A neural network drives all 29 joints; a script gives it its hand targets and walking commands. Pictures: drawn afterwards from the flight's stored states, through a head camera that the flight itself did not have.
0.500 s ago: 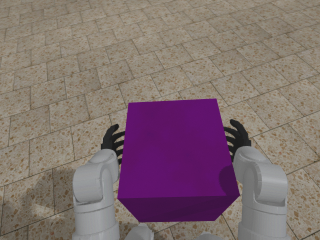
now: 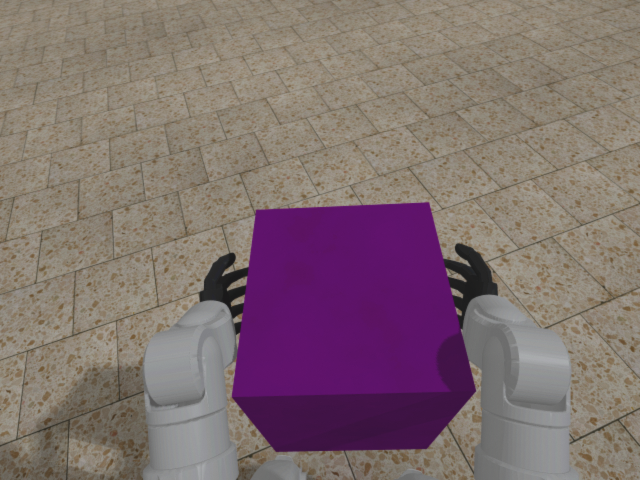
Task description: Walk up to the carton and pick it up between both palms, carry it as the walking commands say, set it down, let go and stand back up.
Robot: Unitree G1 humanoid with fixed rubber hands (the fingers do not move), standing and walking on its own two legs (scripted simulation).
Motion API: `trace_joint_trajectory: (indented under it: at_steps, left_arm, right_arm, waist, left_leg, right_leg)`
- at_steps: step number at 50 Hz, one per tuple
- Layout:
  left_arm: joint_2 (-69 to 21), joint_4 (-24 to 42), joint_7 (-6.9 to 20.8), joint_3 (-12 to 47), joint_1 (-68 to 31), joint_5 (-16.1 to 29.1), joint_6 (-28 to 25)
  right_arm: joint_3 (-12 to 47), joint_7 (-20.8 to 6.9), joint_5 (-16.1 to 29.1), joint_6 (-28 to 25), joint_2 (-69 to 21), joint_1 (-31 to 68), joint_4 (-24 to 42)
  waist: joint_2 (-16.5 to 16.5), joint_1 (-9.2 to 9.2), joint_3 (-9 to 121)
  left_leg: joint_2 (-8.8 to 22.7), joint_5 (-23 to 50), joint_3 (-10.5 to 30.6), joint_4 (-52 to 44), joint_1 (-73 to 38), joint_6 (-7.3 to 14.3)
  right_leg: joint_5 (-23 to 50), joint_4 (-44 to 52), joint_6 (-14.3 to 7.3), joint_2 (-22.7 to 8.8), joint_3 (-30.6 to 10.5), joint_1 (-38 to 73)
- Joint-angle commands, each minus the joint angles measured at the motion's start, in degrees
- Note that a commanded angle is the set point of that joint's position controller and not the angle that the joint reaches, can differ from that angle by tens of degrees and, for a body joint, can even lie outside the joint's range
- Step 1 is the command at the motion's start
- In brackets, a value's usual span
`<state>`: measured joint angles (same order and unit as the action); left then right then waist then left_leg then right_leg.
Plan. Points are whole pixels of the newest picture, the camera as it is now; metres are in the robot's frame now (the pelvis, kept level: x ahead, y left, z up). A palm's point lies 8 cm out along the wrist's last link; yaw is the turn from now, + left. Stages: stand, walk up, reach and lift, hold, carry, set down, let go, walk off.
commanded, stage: carry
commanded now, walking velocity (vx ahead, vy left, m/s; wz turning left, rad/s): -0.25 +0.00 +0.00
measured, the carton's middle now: (346, 336) +0.29 +0.01 +0.02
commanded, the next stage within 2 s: none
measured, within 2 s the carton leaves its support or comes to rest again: neither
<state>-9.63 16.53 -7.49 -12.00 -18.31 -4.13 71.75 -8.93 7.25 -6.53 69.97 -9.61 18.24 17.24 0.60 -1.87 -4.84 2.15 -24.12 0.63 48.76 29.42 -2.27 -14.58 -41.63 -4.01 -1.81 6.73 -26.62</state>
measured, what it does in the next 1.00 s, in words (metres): walks backwards: left foot, then right foot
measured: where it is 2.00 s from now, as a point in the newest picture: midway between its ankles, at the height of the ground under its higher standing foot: outside the picture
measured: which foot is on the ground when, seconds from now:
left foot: up 0.00-0.20, down 0.22-0.52, up 0.54-0.74, down 0.76-1.00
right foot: down 0.00-0.30, up 0.32-0.48, down 0.50-0.82, up 0.84-1.00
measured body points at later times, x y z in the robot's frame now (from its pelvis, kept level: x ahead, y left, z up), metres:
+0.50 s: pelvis -0.17 -0.01 +0.00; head -0.14 +0.00 +0.45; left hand +0.12 +0.17 +0.06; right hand +0.15 -0.12 +0.08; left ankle -0.15 +0.14 -0.71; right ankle -0.13 -0.12 -0.71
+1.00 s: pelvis -0.36 -0.03 -0.01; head -0.34 -0.02 +0.44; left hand -0.07 +0.14 +0.07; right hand -0.05 -0.15 +0.09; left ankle -0.27 +0.11 -0.71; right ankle -0.33 -0.13 -0.69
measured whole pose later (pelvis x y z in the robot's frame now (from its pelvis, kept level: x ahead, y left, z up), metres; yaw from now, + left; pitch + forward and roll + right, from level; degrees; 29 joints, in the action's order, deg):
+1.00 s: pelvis -0.36 -0.03 -0.01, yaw -1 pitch +1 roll -2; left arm -9.3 16.5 -7.3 -12.4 -17.7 -4.3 71.5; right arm -8.7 7.4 -6.5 69.8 -9.8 19.0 15.8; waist 0.2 -3.0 -1.5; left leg 5.0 -15.1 0.7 44.8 30.4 -0.8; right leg -22.9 -53.7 -1.5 -0.1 6.0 -28.7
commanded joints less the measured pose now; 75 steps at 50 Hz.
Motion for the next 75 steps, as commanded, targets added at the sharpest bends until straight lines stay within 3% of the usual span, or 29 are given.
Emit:
trace_joint_trajectory:
  at_steps: [1, 11, 12, 14, 16, 18, 22, 24, 26, 27, 28, 31, 36, 38, 39, 40, 41, 45, 50, 53, 54, 57, 65, 66, 67, 68, 70, 72, 75]
  left_arm:
    - [-55.72, 7.46, 17.85, 45.78, -34.3, 25.64, -1.64]
    - [-53.33, 3.42, 15.95, 43.07, -31.23, 21.6, -0.98]
    - [-53.51, 3.14, 15.72, 43.28, -30.88, 21.35, -0.77]
    - [-53.39, 4.12, 15.6, 43.82, -33.15, 21.14, -1.28]
    - [-54.85, 6.76, 16.19, 45.21, -36.92, 22.89, -1.58]
    - [-56.31, 5.92, 16.65, 45.46, -38.89, 24.55, -2.1]
    - [-56.13, 6.02, 16.44, 47.79, -38.59, 27.0, -1.02]
    - [-54.89, 7.19, 16.48, 48.77, -37.95, 27.89, -0.58]
    - [-54.7, 8.56, 16.76, 48.85, -36.27, 28.22, -1.31]
    - [-55.78, 9.83, 16.97, 49.88, -35.49, 28.51, -1.48]
    - [-55.9, 10.59, 17.22, 48.9, -34.29, 28.41, -2.1]
    - [-54.93, 13.64, 16.84, 48.54, -37.81, 27.73, -2.32]
    - [-53.33, 7.92, 15.67, 44.62, -31.28, 23.13, -1.23]
    - [-52.85, 6.48, 15.25, 44.64, -30.92, 21.91, -1.11]
    - [-53.07, 6.41, 15.01, 44.78, -32.13, 21.67, -1.02]
    - [-52.98, 6.35, 15.07, 44.57, -33.25, 21.56, -0.99]
    - [-52.95, 5.65, 15.37, 44.22, -33.08, 21.13, -0.75]
    - [-55.54, 2.1, 16.28, 45.41, -36.2, 23.9, -1.37]
    - [-55.13, 3.88, 16.3, 48.13, -36.1, 26.6, -0.2]
    - [-54.59, 5.84, 17.07, 47.63, -33.95, 27.06, -1.25]
    - [-55.85, 7.83, 17.3, 48.46, -33.66, 27.28, -1.84]
    - [-56.56, 11.57, 16.88, 48.74, -37.68, 26.87, -2.44]
    - [-54.04, 6.5, 15.05, 44.8, -30.1, 22.27, -1.44]
    - [-53.99, 6.28, 14.77, 45.05, -30.07, 21.97, -1.38]
    - [-53.96, 6.4, 14.62, 45.58, -31.48, 22.08, -1.2]
    - [-53.74, 8.6, 14.59, 45.94, -34.78, 22.36, -1.43]
    - [-54.73, 9.63, 15.06, 46.55, -35.87, 23.17, -1.48]
    - [-55.86, 7.1, 15.74, 45.89, -36.48, 23.74, -2.05]
    - [-57.0, 6.14, 15.97, 48.05, -38.89, 26.29, -1.34]
  right_arm:
    - [42.21, -14.25, 23.84, -0.93, -57.53, 31.12, 4.27]
    - [44.96, -15.89, 27.39, 0.72, -56.51, 33.66, 3.56]
    - [44.65, -16.26, 27.43, 0.78, -56.95, 33.23, 3.45]
    - [44.27, -16.58, 26.78, -0.02, -56.68, 33.77, 4.69]
    - [43.97, -16.95, 25.73, -0.76, -58.76, 31.31, 3.58]
    - [43.15, -16.52, 25.2, -0.68, -58.55, 34.07, 4.1]
    - [40.13, -14.78, 22.5, -0.19, -55.42, 30.54, 2.32]
    - [38.6, -13.83, 21.07, -0.12, -55.11, 24.32, 0.13]
    - [39.46, -13.23, 20.56, -0.61, -55.9, 21.63, 1.51]
    - [39.46, -13.15, 20.23, -0.95, -56.8, 21.58, 2.59]
    - [39.79, -13.03, 20.57, -1.27, -56.23, 24.28, 4.81]
    - [42.75, -13.51, 24.48, -1.85, -57.4, 31.92, 8.67]
    - [44.38, -14.98, 26.06, 0.41, -57.11, 28.71, 3.88]
    - [44.8, -15.93, 26.75, 0.76, -57.12, 29.0, 3.2]
    - [44.64, -16.36, 26.99, 0.82, -56.47, 30.59, 3.01]
    - [44.48, -16.78, 26.73, 0.56, -56.77, 29.32, 2.12]
    - [43.85, -17.14, 25.89, 0.51, -57.55, 27.61, 0.42]
    - [41.37, -17.14, 24.28, 0.09, -56.47, 30.58, 0.12]
    - [38.43, -14.85, 20.84, 0.19, -54.55, 24.52, -1.83]
    - [39.92, -13.9, 20.57, -0.75, -55.41, 21.69, 1.34]
    - [40.52, -14.03, 20.92, -1.28, -55.41, 24.0, 3.3]
    - [42.29, -14.6, 25.02, -2.08, -57.36, 33.91, 7.82]
    - [44.69, -16.0, 27.42, 0.39, -55.72, 30.49, 5.22]
    - [45.24, -16.45, 28.18, 0.45, -55.67, 32.55, 6.22]
    - [44.91, -16.85, 27.87, 0.58, -56.05, 31.79, 5.25]
    - [45.02, -16.84, 27.95, 0.06, -56.15, 34.15, 6.8]
    - [43.93, -17.16, 26.17, -0.5, -57.84, 29.13, 4.49]
    - [42.82, -16.98, 25.26, -0.25, -57.49, 31.57, 3.79]
    - [40.87, -16.03, 23.67, -0.2, -55.54, 32.45, 3.09]
  waist:
    - [-9.68, 1.45, 30.25]
    - [-14.25, 2.06, 31.18]
    - [-9.11, 2.49, 31.17]
    - [14.9, 2.48, 28.23]
    - [17.08, 2.54, 23.77]
    - [9.3, 2.41, 22.73]
    - [13.34, 1.09, 28.8]
    - [9.6, 1.85, 37.49]
    - [-6.48, 2.29, 40.71]
    - [-12.24, 1.98, 40.54]
    - [-16.53, 1.17, 41.32]
    - [-11.8, 1.61, 35.48]
    - [-16.16, 2.18, 33.28]
    - [-7.56, 2.53, 32.36]
    - [5.99, 2.37, 29.84]
    - [15.1, 2.69, 26.12]
    - [16.88, 2.64, 23.52]
    - [11.89, 1.45, 21.71]
    - [14.51, 1.0, 34.9]
    - [-12.77, 1.67, 37.33]
    - [-15.98, 0.43, 36.91]
    - [-6.81, 0.88, 30.08]
    - [-14.31, 2.07, 31.56]
    - [-10.49, 2.36, 32.04]
    - [0.51, 2.48, 31.1]
    - [15.37, 2.33, 29.17]
    - [17.97, 2.44, 26.45]
    - [8.13, 2.26, 24.53]
    - [14.24, 1.32, 25.89]
  left_leg:
    - [-1.61, -4.78, -0.55, 19.85, -1.86, 2.41]
    - [-2.73, -3.92, -4.51, -14.34, -17.73, 5.03]
    - [-0.54, -2.18, 0.2, -21.38, -21.12, 6.27]
    - [18.93, 8.95, 26.71, -29.32, -19.21, 12.91]
    - [22.37, 17.84, 24.74, -30.12, -3.76, 18.63]
    - [17.29, 23.86, 17.75, -27.15, -3.09, 15.87]
    - [12.05, 53.06, 8.39, -13.56, -20.24, 8.82]
    - [10.11, 50.93, 6.15, -6.24, -24.56, 4.42]
    - [4.29, 14.66, 2.24, 0.48, -8.36, 1.21]
    - [0.65, -5.86, 0.15, 4.29, -0.01, 0.98]
    - [-0.76, -12.06, -1.58, 7.0, 1.62, 0.34]
    - [-0.88, -7.22, -2.33, 10.89, -4.4, 2.29]
    - [-1.76, 1.52, -3.84, -7.33, -13.49, 4.18]
    - [1.64, 5.51, 3.62, -19.07, -17.4, 5.79]
    - [13.32, 7.41, 20.85, -26.29, -17.16, 9.41]
    - [21.3, 14.56, 27.51, -29.22, -12.06, 15.07]
    - [23.41, 15.41, 27.35, -31.0, -3.52, 18.36]
    - [15.01, 10.79, 15.38, -30.88, 2.11, 10.54]
    - [13.47, 46.17, 9.39, -13.84, -22.67, 6.89]
    - [1.05, -1.09, 0.99, 0.44, 0.36, 0.73]
    - [-1.49, -11.46, -0.8, 10.66, 2.48, 0.43]
    - [-1.02, -4.63, 0.17, 20.8, -0.28, 2.06]
    - [-1.85, -3.29, -3.85, -11.91, -13.66, 3.41]
    - [-1.24, 0.94, -0.78, -18.76, -18.02, 4.3]
    - [5.41, 3.37, 11.11, -24.21, -21.04, 6.67]
    - [20.07, 22.01, 27.92, -26.3, -21.56, 12.09]
    - [23.18, 30.36, 25.11, -26.99, -7.46, 18.43]
    - [17.21, 26.44, 19.53, -27.42, -3.31, 15.08]
    - [14.03, 29.15, 12.69, -24.09, -9.02, 9.51]
  right_leg:
    - [9.47, 23.15, -6.78, -18.83, -19.83, 8.3]
    - [-10.91, 26.01, -2.27, -16.53, -14.55, 6.35]
    - [-11.78, 22.76, -0.3, -14.65, -12.4, 4.54]
    - [-11.59, 2.64, 5.2, -2.4, -1.84, -5.3]
    - [-13.26, -17.55, 4.17, 0.89, -5.74, -0.66]
    - [-11.44, -24.71, 4.27, 2.04, -5.74, 1.41]
    - [-6.1, 1.22, 2.62, 1.13, -3.62, -0.19]
    - [20.13, 13.83, 2.34, -4.29, -7.72, 10.51]
    - [66.42, 5.05, -1.9, -15.32, -18.64, 26.6]
    - [77.3, 4.36, -4.76, -19.81, -20.97, 32.7]
    - [68.98, 6.53, -8.51, -21.89, -20.9, 30.93]
    - [31.35, 16.42, -7.42, -19.89, -19.51, 13.8]
    - [10.03, 19.23, -3.37, -16.51, -13.77, 7.79]
    - [-2.13, 14.73, 0.07, -12.51, -10.48, 4.53]
    - [-7.96, 4.03, 3.11, -6.25, -5.54, -1.38]
    - [-17.05, -6.0, 4.57, 1.38, -1.51, -3.91]
    - [-19.82, -17.16, 4.15, 2.65, -4.47, -0.46]
    - [-12.4, -25.78, 3.47, 2.15, -5.69, 4.83]
    - [-2.94, 12.86, 2.87, 1.48, -3.29, 6.94]
    - [49.36, 11.08, -3.88, -19.44, -26.07, 26.96]
    - [47.67, 11.99, -8.98, -23.77, -24.36, 22.07]
    - [10.61, 20.17, -8.6, -19.96, -21.8, 6.28]
    - [10.08, 17.49, -4.64, -16.8, -15.41, 7.57]
    - [4.58, 15.0, -2.98, -14.96, -13.49, 5.34]
    - [-0.64, 6.86, 0.23, -10.3, -9.78, 0.31]
    - [-12.61, -3.11, 4.08, -2.47, -3.0, -8.13]
    - [-18.26, -21.35, 3.72, 1.51, -6.14, -2.34]
    - [-14.99, -27.62, 3.69, 3.09, -5.51, 1.83]
    - [-12.65, -16.64, 3.19, 1.17, -4.93, 0.61]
